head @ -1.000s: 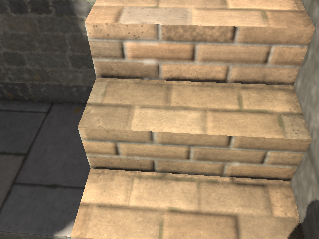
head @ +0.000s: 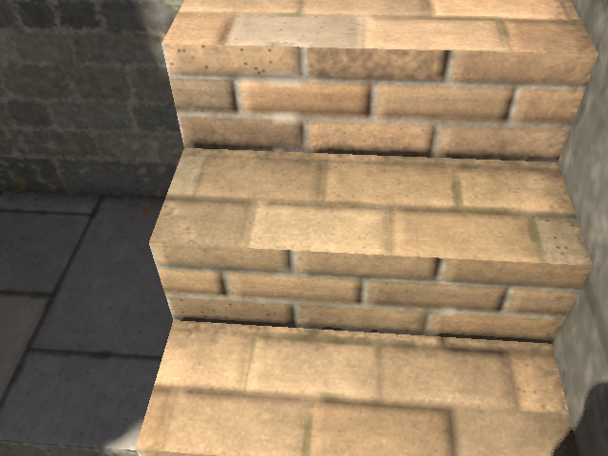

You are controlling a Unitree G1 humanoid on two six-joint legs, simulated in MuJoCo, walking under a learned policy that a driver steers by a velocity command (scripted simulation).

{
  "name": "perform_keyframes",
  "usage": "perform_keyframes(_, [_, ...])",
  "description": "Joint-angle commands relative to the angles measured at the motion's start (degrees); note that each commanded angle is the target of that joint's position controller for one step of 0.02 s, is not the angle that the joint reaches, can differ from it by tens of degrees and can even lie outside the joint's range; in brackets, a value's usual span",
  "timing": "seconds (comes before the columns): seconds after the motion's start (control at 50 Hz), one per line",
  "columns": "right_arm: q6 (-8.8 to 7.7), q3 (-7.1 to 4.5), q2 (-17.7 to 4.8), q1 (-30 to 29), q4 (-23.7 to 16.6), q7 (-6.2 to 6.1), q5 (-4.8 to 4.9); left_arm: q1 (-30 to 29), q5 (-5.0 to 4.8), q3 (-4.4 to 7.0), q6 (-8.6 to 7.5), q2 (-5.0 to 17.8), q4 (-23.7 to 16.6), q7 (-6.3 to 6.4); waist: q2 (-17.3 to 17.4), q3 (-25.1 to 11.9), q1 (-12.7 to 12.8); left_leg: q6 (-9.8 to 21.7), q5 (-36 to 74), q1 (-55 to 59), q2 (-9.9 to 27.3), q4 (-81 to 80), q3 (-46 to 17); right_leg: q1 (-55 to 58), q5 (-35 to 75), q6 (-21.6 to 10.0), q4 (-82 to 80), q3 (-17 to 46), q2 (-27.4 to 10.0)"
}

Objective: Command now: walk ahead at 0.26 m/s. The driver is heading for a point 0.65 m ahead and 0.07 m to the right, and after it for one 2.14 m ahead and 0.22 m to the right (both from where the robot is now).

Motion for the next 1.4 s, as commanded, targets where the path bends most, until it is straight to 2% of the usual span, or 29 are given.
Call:
perform_keyframes(0.02, [-0.15,-1.76,-5.8,-0.3,-2.1,-0.05,0.09,4.1,0.0,1.5,-0.04,6.5,-0.5,-0.06,0.1,-1.1,0.2,2.4,24.4,3.7,5.5,-0.2,-4.2,-2.1,22.2,-5.2,-0.1,2.3,-4.0])
perform_keyframes(0.08, [0.91,-2.07,-5.2,1.0,-1.4,0.77,0.05,5.2,-0.17,1.69,0.96,6.2,0.4,-0.02,0.3,0.1,-0.5,1.9,21.0,2.6,5.4,-0.9,-3.6,-2.4,22.7,-5.3,0.2,2.6,-4.1])
perform_keyframes(0.2, [1.39,-2.15,-4.6,2.0,-0.9,0.54,0.29,6.5,-0.38,2.41,1.32,5.9,1.2,0.44,-1.0,0.6,-0.5,1.7,10.1,0.7,5.1,-1.5,-3.2,-3.4,15.6,-5.4,-0.5,3.1,-3.9])
perform_keyframes(0.3, [0.76,-1.77,-3.1,0.7,-1.0,-0.54,0.7,5.8,-0.33,2.44,1.34,4.8,-0.2,1.63,-1.6,4.7,-0.6,1.4,-3.7,-4.3,3.7,-1.7,-2.6,-6.8,-2.0,-7.2,-2.5,3.9,-3.2])
perform_keyframes(0.38, [-0.32,-1.39,-2.5,0.5,-2.0,-0.96,1.09,4.4,-0.72,2.51,0.86,4.7,-2.0,1.95,-3.3,6.1,-0.6,1.5,-6.4,-6.7,2.3,1.4,-1.5,-8.3,-4.8,-9.0,-2.4,5.1,-3.2])
perform_keyframes(0.46, [-0.77,-1.06,-2.6,2.2,-2.8,-1.07,1.15,4.6,-1.57,2.64,0.65,4.7,-2.4,1.87,-3.0,5.2,-0.6,2.0,-4.9,-5.8,1.6,2.8,-1.5,-7.4,1.4,-9.9,-0.5,3.9,-2.5])
perform_keyframes(0.52, [-0.78,-1.1,-3.0,2.4,-3.7,-1.02,1.08,4.2,-1.61,2.59,0.37,4.4,-2.7,1.69,-1.3,4.1,-0.9,2.5,-1.5,-4.2,1.6,3.4,-1.9,-7.1,7.1,-10.1,0.8,3.0,-2.1])
perform_keyframes(0.56, [-1.43,-1.3,-4.1,2.2,-4.0,-1.64,1.24,3.0,-1.35,2.45,-0.54,3.9,-3.3,1.45,-0.4,2.8,-0.5,3.1,2.1,-1.9,2.3,3.1,-3.2,-7.5,7.3,-9.7,1.2,2.3,-1.7])
perform_keyframes(0.6, [-1.68,-1.54,-4.6,1.6,-4.4,-1.53,1.3,2.6,-1.69,2.41,-1.27,4.1,-3.1,0.97,-1.1,2.5,-0.6,3.8,4.4,-0.7,2.7,3.0,-3.6,-7.7,7.4,-9.6,1.6,2.1,-1.7])
perform_keyframes(0.64, [-1.77,-1.69,-4.9,1.4,-4.8,-1.4,0.92,1.8,-1.66,2.31,-1.61,4.1,-3.1,0.71,0.0,2.1,-1.0,3.9,9.7,0.6,2.8,3.2,-3.7,-7.7,10.5,-9.5,2.0,1.8,-1.8])
perform_keyframes(0.66, [-1.61,-1.77,-4.7,2.1,-4.9,-1.4,0.75,1.8,-1.63,2.45,-1.65,4.6,-2.7,0.86,0.1,3.0,-1.3,3.8,12.2,1.3,2.7,2.8,-4.0,-9.1,10.3,-9.1,2.9,1.1,-1.9])
perform_keyframes(0.74, [-1.14,-2.2,-5.1,2.4,-4.7,-1.06,0.48,2.3,-1.48,1.88,-1.27,4.5,-2.8,1.0,2.1,-0.4,-1.3,4.2,24.0,5.4,3.0,4.1,-4.3,-8.9,14.1,-8.1,5.1,0.3,-2.1])
perform_keyframes(0.78, [-1.69,-2.18,-5.1,1.5,-5.6,-0.62,0.1,0.3,-1.52,1.52,-1.14,4.8,-4.0,0.73,0.9,-1.3,-1.5,4.5,22.0,5.2,3.0,4.1,-3.5,-8.4,13.5,-8.4,6.5,0.3,-2.2])
perform_keyframes(0.8, [-2.2,-1.9,-5.0,1.9,-5.0,-0.09,0.21,1.2,-1.13,1.86,-1.0,5.7,-3.5,0.8,1.5,-1.7,-1.0,4.7,23.1,4.9,3.7,3.0,-3.8,-8.0,11.7,-7.8,6.8,0.1,-2.4])
perform_keyframes(0.82, [-2.26,-1.97,-5.3,1.0,-5.0,0.17,0.36,1.8,-0.83,1.65,-0.9,5.7,-3.6,0.76,2.3,-1.3,-0.6,4.9,24.9,4.6,3.6,3.0,-3.8,-7.5,11.9,-7.7,6.8,0.2,-2.5])
perform_keyframes(0.9, [-2.36,-1.84,-5.7,-0.2,-5.4,0.45,0.14,1.7,-0.76,1.52,-0.7,6.5,-3.6,0.63,0.8,-1.8,-0.3,4.6,26.9,4.5,3.5,3.4,-2.8,-6.2,15.1,-7.4,7.0,0.0,-2.6])
perform_keyframes(0.96, [-1.62,-1.22,-4.9,-1.6,-5.5,0.1,-0.25,2.8,-0.85,1.49,-0.61,6.7,-2.2,0.9,-0.1,-1.9,0.0,3.9,33.3,5.2,4.2,3.3,-3.5,-5.0,21.0,-6.3,5.6,0.2,-3.2])
perform_keyframes(1.02, [-1.36,-1.05,-5.5,-1.6,-5.6,0.0,-0.32,2.7,-0.65,1.46,-0.51,7.0,-1.7,0.95,0.3,-2.9,-0.1,3.3,31.3,5.9,4.1,3.3,-2.8,-4.0,22.5,-6.0,5.2,0.4,-3.3])
perform_keyframes(1.06, [-0.78,-1.1,-5.1,-2.5,-6.5,-0.65,-0.42,1.3,-0.8,0.91,-0.7,6.2,-2.0,0.74,-0.9,-3.0,-0.6,2.9,26.8,5.7,3.6,3.9,-2.5,-4.0,23.4,-6.6,4.7,0.8,-3.3])
perform_keyframes(1.1, [-0.07,-0.99,-4.8,-0.3,-5.0,-0.73,-0.59,3.5,-0.1,0.7,-0.42,6.2,-0.6,0.62,0.1,-2.1,-0.4,2.4,30.3,5.8,4.6,1.7,-3.6,-3.5,25.9,-5.6,3.6,1.3,-4.0])
perform_keyframes(1.12, [0.19,-1.14,-5.2,0.1,-4.5,-0.76,-0.52,4.3,0.0,0.77,-0.36,6.7,-0.2,0.54,0.0,-1.6,-0.1,2.3,31.6,6.0,4.9,1.3,-3.6,-3.3,27.1,-5.3,3.2,1.4,-4.1])
perform_keyframes(1.16, [0.13,-1.71,-6.5,0.3,-3.8,-0.54,-0.33,4.1,0.32,0.8,-0.28,7.4,-0.6,0.16,0.6,-3.5,-0.1,2.0,29.1,6.2,5.2,1.5,-3.2,-1.1,29.1,-5.4,2.1,2.0,-4.2])
perform_keyframes(1.22, [0.34,-2.2,-6.3,0.1,-2.5,-0.56,0.03,4.5,0.25,1.04,-0.33,7.6,-0.6,-0.08,-0.8,-1.5,0.0,1.6,23.2,4.1,5.7,-0.1,-3.3,-1.6,28.7,-5.4,0.6,3.0,-4.9])
perform_keyframes(1.26, [1.06,-2.34,-5.4,1.2,-1.5,0.2,0.07,5.7,-0.02,1.13,0.24,7.2,-0.1,-0.07,-0.9,-0.2,-0.6,1.3,20.6,2.7,5.7,-0.8,-2.9,-1.5,29.8,-5.6,0.9,3.1,-4.9])
perform_keyframes(1.3, [1.4,-2.53,-5.2,1.3,-0.8,0.34,0.23,6.2,0.04,1.27,0.47,6.9,-0.2,-0.05,-1.3,0.4,-0.5,1.2,18.1,2.0,5.8,-1.4,-2.9,-1.8,27.5,-5.6,0.6,3.1,-4.8])
perform_keyframes(1.32, [1.54,-2.87,-5.3,2.1,0.0,0.63,0.54,7.0,-0.07,1.73,0.96,7.3,-0.1,0.03,-0.1,0.7,-0.3,0.9,16.6,1.5,5.5,-1.0,-2.7,-2.4,26.7,-5.5,0.5,3.1,-4.8])
perform_keyframes(1.36, [1.81,-2.93,-4.7,2.3,0.6,0.77,0.62,7.4,-0.05,1.86,1.42,6.6,-0.3,0.19,-0.8,1.4,-0.2,0.8,13.7,0.5,5.7,-1.4,-3.0,-3.2,23.6,-5.5,0.6,3.1,-4.5])
perform_keyframes(1.38, [1.77,-3.13,-4.3,0.6,0.5,1.57,1.23,6.9,0.58,1.63,1.58,5.9,-1.3,-0.02,0.2,0.4,0.2,0.4,9.8,0.7,5.1,-1.1,-2.5,-3.3,19.3,-5.5,-0.4,4.1,-4.7])
perform_keyframes(1.4, [1.7,-3.11,-4.0,0.1,0.1,1.83,1.08,5.6,0.35,1.93,1.55,6.2,-1.7,-0.05,-0.9,1.4,-0.2,0.2,7.0,-0.6,5.4,-1.6,-2.7,-4.1,16.1,-5.7,-0.8,4.2,-4.6])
